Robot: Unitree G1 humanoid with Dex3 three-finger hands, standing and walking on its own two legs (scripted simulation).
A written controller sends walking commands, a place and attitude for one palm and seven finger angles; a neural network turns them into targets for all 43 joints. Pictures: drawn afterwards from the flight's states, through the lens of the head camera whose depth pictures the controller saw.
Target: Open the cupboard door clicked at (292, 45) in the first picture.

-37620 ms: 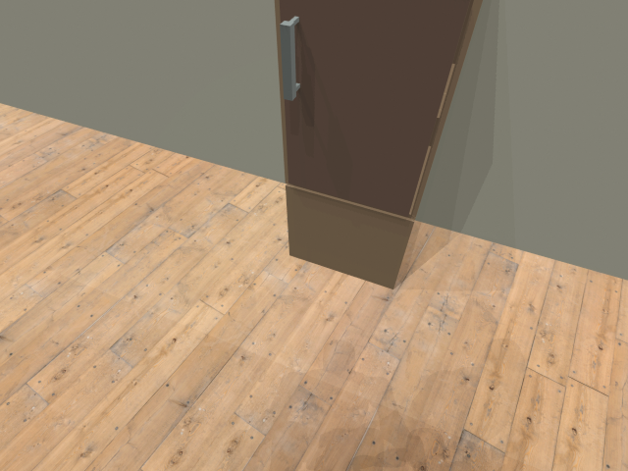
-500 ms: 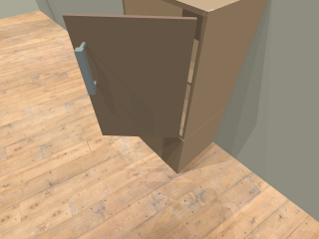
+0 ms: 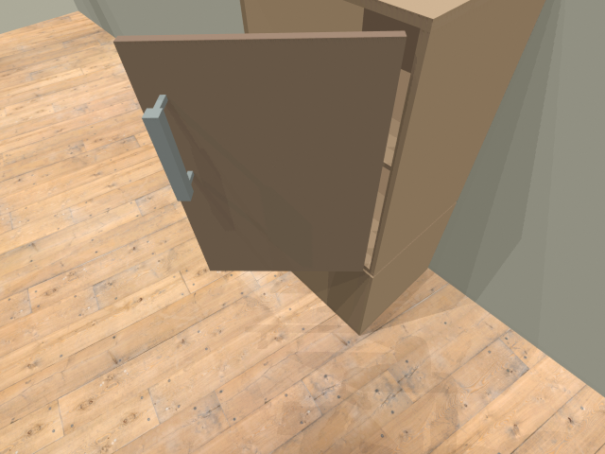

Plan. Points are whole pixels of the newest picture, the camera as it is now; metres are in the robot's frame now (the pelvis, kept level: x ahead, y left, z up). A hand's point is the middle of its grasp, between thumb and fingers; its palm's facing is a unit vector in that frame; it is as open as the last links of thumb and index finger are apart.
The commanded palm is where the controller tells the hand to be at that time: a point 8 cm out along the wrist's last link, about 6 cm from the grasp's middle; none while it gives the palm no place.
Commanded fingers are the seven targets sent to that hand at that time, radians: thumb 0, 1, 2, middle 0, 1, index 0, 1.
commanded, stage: come to a stop and stand still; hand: left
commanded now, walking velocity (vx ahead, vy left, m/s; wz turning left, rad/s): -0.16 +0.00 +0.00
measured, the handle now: (174, 150) +0.55 +0.25 +0.08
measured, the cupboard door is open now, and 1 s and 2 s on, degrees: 46 46 46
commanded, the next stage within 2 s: look again from close up in 0.78 s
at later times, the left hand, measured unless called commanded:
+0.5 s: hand out of the picture +0.01 +0.22 -0.18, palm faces +0.01 -0.97 -0.26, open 7.3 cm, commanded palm none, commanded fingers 0.00 0.90 0.90 -0.20 -0.30 -0.20 -0.30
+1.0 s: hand out of the picture -0.01 +0.19 -0.16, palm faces +0.01 -0.98 -0.20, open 7.4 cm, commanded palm none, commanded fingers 0.00 0.90 0.90 -0.20 -0.30 -0.20 -0.30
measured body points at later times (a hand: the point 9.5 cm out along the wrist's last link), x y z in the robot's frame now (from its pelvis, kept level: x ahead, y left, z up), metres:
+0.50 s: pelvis -0.02 +0.02 -0.01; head -0.02 +0.02 +0.44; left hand +0.01 +0.27 -0.16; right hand +0.02 -0.21 -0.16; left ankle -0.01 +0.12 -0.74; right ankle +0.03 -0.09 -0.73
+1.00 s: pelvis +0.00 +0.02 +0.00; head +0.01 +0.00 +0.45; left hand -0.01 +0.24 -0.15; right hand +0.01 -0.20 -0.16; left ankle -0.01 +0.12 -0.74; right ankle +0.03 -0.09 -0.74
